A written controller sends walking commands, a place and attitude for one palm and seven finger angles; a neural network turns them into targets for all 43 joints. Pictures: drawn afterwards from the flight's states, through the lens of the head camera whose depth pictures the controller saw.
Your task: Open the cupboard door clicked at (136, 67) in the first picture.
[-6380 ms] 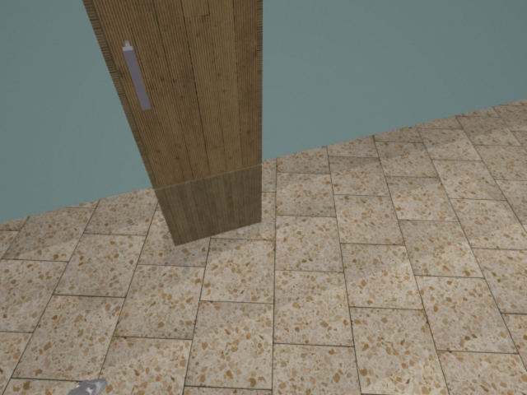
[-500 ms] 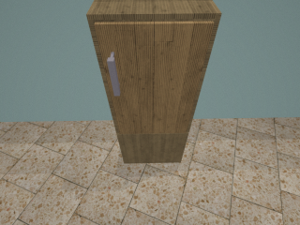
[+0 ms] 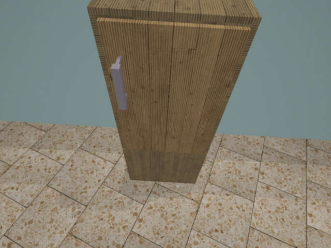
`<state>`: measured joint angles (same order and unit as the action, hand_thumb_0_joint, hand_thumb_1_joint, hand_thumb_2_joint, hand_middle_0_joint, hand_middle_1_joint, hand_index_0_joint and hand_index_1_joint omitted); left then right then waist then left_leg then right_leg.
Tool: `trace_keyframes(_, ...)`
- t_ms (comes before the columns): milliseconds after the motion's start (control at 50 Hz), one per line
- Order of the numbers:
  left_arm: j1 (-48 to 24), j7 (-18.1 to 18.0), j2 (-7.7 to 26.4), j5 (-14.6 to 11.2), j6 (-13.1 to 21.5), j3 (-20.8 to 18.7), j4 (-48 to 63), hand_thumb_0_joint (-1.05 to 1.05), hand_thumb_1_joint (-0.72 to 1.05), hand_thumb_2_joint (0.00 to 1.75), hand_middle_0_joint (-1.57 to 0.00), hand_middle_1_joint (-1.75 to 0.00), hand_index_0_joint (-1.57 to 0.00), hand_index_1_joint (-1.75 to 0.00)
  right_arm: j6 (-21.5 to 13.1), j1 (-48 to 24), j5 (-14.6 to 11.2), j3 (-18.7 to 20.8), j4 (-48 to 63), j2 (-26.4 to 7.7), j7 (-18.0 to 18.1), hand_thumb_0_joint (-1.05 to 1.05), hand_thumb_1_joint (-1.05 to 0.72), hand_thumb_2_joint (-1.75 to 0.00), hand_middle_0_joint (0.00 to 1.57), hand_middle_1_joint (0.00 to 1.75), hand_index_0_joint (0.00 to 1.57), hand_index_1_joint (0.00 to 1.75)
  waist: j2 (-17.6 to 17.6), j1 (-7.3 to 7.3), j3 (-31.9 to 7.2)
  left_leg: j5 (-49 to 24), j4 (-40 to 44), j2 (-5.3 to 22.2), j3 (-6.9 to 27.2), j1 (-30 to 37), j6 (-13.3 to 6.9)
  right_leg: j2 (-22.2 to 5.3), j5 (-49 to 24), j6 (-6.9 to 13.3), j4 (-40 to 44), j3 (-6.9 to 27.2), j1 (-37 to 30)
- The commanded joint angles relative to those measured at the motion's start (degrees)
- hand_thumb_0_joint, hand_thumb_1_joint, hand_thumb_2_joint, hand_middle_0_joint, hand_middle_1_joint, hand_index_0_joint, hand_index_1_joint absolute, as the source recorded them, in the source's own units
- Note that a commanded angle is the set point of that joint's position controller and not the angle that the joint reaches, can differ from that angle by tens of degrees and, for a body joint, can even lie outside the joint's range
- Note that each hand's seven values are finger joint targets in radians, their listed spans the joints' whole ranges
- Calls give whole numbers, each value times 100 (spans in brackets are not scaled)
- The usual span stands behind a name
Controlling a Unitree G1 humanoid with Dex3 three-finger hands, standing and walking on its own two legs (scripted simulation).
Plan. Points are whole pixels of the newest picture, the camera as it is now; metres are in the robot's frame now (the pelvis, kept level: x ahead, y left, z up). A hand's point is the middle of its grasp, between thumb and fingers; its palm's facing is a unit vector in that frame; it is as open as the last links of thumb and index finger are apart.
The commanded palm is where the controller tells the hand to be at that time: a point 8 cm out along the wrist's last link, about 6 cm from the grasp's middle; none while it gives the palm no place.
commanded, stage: come to a stop and stand still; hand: left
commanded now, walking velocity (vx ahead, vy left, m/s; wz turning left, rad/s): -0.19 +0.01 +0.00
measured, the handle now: (121, 84) +0.53 +0.18 +0.08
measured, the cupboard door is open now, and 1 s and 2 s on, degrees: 0 0 0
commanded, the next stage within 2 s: look again from close up in 0.68 s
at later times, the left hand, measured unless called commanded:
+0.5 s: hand out of the picture -0.02 +0.19 -0.18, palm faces +0.06 -0.98 -0.20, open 7.4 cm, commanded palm none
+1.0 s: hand out of the picture -0.02 +0.18 -0.17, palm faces +0.02 -0.98 -0.19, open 7.4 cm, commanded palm none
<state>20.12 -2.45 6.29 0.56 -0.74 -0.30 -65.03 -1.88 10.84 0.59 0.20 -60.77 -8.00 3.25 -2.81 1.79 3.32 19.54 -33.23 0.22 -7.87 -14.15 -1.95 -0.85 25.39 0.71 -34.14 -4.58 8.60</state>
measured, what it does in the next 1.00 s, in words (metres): steps on the spot: left foot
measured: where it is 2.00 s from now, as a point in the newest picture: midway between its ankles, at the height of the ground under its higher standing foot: outside the picture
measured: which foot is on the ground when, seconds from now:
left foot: down 0.00-0.10, up 0.12-0.36, down 0.38-1.00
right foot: down 0.00-1.00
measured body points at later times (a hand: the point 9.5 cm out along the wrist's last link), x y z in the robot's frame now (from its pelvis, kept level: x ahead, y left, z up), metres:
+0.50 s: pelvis -0.03 +0.01 +0.00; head -0.01 +0.02 +0.45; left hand -0.02 +0.25 -0.16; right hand +0.03 -0.21 -0.15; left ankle +0.00 +0.12 -0.73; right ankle -0.09 -0.09 -0.72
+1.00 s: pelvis -0.03 +0.01 +0.00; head -0.01 +0.01 +0.45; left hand -0.02 +0.23 -0.15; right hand -0.04 -0.20 -0.16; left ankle +0.00 +0.12 -0.73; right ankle -0.08 -0.09 -0.73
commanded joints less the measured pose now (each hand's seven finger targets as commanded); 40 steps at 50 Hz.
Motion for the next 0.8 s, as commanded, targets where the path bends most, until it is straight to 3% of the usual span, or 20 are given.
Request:
trace_keyframes(0,542,-103,679,74,151,-185,337,0,90,90,-20,-30,-20,-30,51,469,-34,250,170,-707,59,0,-90,-90,20,30,20,30,337,-135,-603,-5505,119,1083,851,1186,-374,-504,-3368,-49,564,354,367)
trace_keyframes(60,631,-132,987,116,176,-308,519,0,90,90,-20,-30,-20,-30,166,363,8,325,383,-626,0,0,-90,-90,20,30,20,30,-436,-58,-780,-2642,-481,468,288,-27,0,-1110,-6621,129,298,774,-499)
trace_keyframes(100,872,-139,977,160,149,-283,516,0,90,90,-20,-30,-20,-30,240,-98,11,304,574,-347,-60,0,-90,-90,20,30,20,30,-896,189,-505,927,-1344,-69,299,-1316,190,-1716,-8065,650,432,1226,-1106)
trace_keyframes(120,892,-150,965,183,143,-266,585,0,90,90,-20,-30,-20,-30,259,-273,21,305,639,-326,-80,0,-90,-90,20,30,20,30,-743,238,-385,1203,-1837,-88,488,-1597,208,-1804,-7908,919,487,1289,-1123)
trace_keyframes(220,345,-114,1080,149,162,-288,970,0,90,90,-20,-30,-20,-30,303,-473,-17,268,767,-337,-219,0,-90,-90,20,30,20,30,-651,83,-221,602,-1915,-1,607,-1612,299,-1486,-6068,1048,787,984,-743)
trace_keyframes(280,31,-70,1185,126,163,-284,1084,0,90,90,-20,-30,-20,-30,286,-240,-34,228,739,-327,-256,0,-90,-90,20,30,20,30,-537,-83,-179,149,-805,38,499,-722,274,-1370,-4794,972,905,867,-46)
trace_keyframes(320,-120,-39,1164,68,154,-270,1061,0,90,90,-20,-30,-20,-30,218,289,5,190,522,-335,-245,0,-90,-90,20,30,20,30,-402,-282,-333,-822,356,-1,394,350,222,-1052,-3697,659,651,648,363)
trace_keyframes(340,-83,-25,1060,48,134,-257,1046,0,90,90,-20,-30,-20,-30,156,616,43,206,400,-514,-233,0,-90,-90,20,30,20,30,47,-339,-415,-1723,647,272,667,899,86,-807,-2813,426,287,528,629)
trace_keyframes(360,129,-17,825,26,93,-233,1031,0,90,90,-20,-30,-20,-30,99,694,94,229,387,-827,-215,0,-90,-90,20,30,20,30,860,-206,-537,-2499,823,1056,1623,1017,-332,-356,-1281,126,29,281,871)
trace_keyframes(380,221,-18,644,48,77,-191,1009,0,90,90,-20,-30,-20,-30,127,602,105,239,419,-1013,-213,0,-90,-90,20,30,20,30,1176,-93,-380,-2083,1175,1540,2061,395,-664,-166,242,37,-4,93,681)
trace_keyframes(400,164,-10,624,53,46,-177,918,0,90,90,-20,-30,-20,-30,128,439,108,213,413,-952,-178,0,-90,-90,20,30,20,30,1485,-105,-152,-1226,1660,1584,2508,13,-828,-79,631,17,-274,85,702)
trace_keyframes(440,-81,62,643,64,5,-154,837,0,90,90,-20,-30,-20,-30,113,369,112,173,385,-861,-130,0,-90,-90,20,30,20,30,1098,-134,150,-402,2044,1553,2663,-301,-894,-158,569,67,-705,276,840)
trace_keyframes(500,76,123,514,68,38,-116,628,0,90,90,-20,-30,-20,-30,77,264,97,158,334,-786,-95,0,-90,-90,20,30,20,30,729,-44,-188,-564,1855,1349,2190,-198,-769,-230,91,68,-45,400,482)
trace_keyframes(580,282,111,665,52,143,-78,403,0,90,90,-20,-30,-20,-30,83,322,31,121,215,-619,-132,0,-90,-90,20,30,20,30,95,-79,-81,-30,1289,577,1257,-375,-125,-521,-532,173,1465,774,84)
trace_keyframes(600,163,102,684,48,177,-69,386,0,90,90,-20,-30,-20,-30,97,394,28,99,137,-494,-137,0,-90,-90,20,30,20,30,-264,-131,34,-523,1057,456,1057,-229,-47,-591,-677,215,1631,847,192)
trace_keyframes(640,75,80,678,19,208,-47,362,0,90,90,-20,-30,-20,-30,90,618,32,52,-48,-408,-146,0,-90,-90,20,30,20,30,-152,-232,83,-1028,915,435,891,100,31,-693,-952,263,1761,877,425)
trace_keyframes(660,505,-172,740,155,332,-22,304,0,90,90,-20,-30,-20,-30,22,242,17,75,260,-751,-207,0,-90,-90,20,30,20,30,65,-45,318,-1467,-160,459,926,22,157,-734,-3311,118,1643,1263,762)
trace_keyframes(680,52,-139,969,69,361,-12,581,0,90,90,-20,-30,-20,-30,83,697,21,54,340,-444,-250,0,-90,-90,20,30,20,30,202,-488,76,-437,-47,431,850,-86,105,-923,-1785,301,1692,1061,748)
trace_keyframes(720,-109,-88,927,51,400,-50,704,0,90,90,-20,-30,-20,-30,84,890,76,38,314,-445,-280,0,-90,-90,20,30,20,30,726,-464,-48,-711,54,385,805,-40,95,-712,-1056,465,1440,888,733)
trace_keyframes(780,75,-50,800,21,341,-22,644,0,90,90,-20,-30,-20,-30,38,925,48,-1,359,-501,-225,0,-90,-90,20,30,20,30,424,-329,-62,-1102,308,454,971,-186,-30,-451,-1108,402,1138,745,562)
